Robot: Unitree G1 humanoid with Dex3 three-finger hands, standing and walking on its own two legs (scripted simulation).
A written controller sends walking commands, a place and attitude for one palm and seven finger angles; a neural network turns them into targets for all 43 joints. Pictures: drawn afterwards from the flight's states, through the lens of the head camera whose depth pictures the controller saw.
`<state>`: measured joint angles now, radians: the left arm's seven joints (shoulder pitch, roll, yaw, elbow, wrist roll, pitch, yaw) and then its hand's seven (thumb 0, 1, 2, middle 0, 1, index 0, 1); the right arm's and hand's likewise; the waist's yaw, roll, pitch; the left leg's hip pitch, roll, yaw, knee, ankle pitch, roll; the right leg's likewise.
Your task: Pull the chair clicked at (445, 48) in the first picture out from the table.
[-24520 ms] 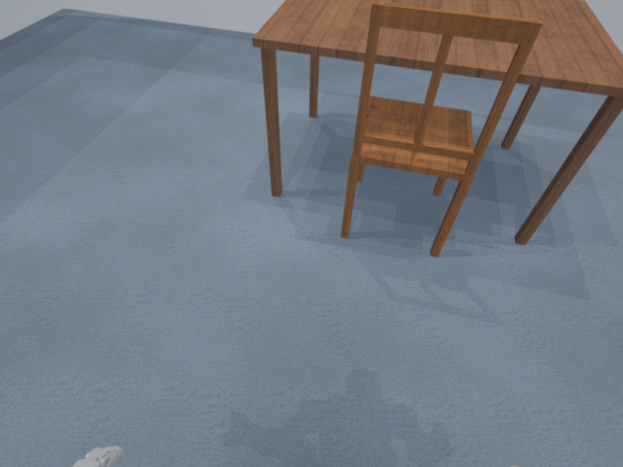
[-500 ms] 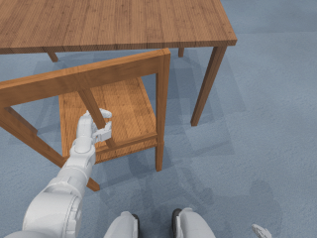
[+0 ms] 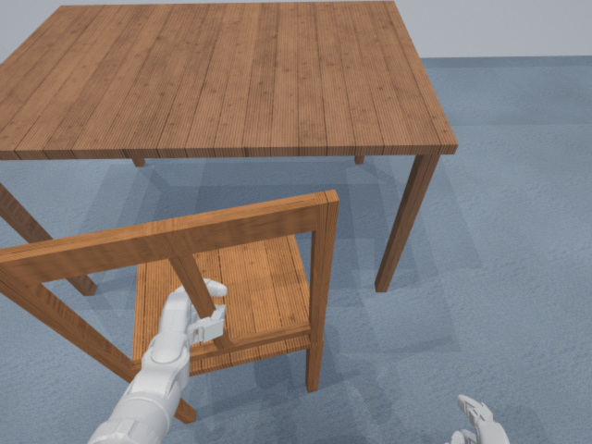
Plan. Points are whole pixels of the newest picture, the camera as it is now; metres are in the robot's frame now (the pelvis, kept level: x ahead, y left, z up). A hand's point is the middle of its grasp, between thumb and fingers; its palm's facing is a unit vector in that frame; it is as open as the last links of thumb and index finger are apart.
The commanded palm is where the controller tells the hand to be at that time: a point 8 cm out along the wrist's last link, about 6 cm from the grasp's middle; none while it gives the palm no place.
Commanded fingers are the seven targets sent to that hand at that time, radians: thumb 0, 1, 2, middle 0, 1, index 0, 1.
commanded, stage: stop walking, hand still on the chair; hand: left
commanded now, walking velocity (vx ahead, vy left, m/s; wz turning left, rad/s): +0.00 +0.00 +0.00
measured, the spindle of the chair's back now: (205, 308) +0.32 +0.17 -0.07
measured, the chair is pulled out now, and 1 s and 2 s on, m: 0.23 0.23 0.23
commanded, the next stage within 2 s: open the thumb and straighten the fingers in 0.50 s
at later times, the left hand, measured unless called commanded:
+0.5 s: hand (216, 320) +0.30 +0.15 -0.06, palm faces +0.09 -0.98 -0.17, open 5.6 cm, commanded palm +0.28 +0.20 -0.05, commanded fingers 0.00 0.90 0.90 -0.50 -1.45 -0.50 -1.45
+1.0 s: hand (213, 312) +0.31 +0.16 -0.06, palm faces +0.07 -0.98 -0.17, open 12.2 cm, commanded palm +0.29 +0.20 -0.04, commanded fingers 0.00 -0.55 0.20 -0.22 -0.65 -0.22 -0.65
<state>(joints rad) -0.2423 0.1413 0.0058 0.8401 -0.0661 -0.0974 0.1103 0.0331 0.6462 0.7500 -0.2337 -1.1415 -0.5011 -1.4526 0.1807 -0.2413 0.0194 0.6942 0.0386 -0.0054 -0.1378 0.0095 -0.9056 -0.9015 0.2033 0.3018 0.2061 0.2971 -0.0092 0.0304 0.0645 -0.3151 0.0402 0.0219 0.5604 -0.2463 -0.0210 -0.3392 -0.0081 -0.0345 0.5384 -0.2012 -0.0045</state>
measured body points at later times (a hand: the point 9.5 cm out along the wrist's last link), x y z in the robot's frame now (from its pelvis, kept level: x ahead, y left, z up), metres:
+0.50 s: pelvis +0.05 +0.00 +0.01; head +0.05 -0.02 +0.46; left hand +0.29 +0.20 -0.05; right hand +0.19 -0.24 -0.10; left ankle +0.03 +0.13 -0.73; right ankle +0.05 -0.12 -0.73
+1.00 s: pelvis +0.04 +0.01 -0.02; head +0.07 +0.00 +0.42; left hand +0.31 +0.21 -0.05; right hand +0.20 -0.24 -0.12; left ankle +0.03 +0.13 -0.73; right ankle +0.05 -0.11 -0.73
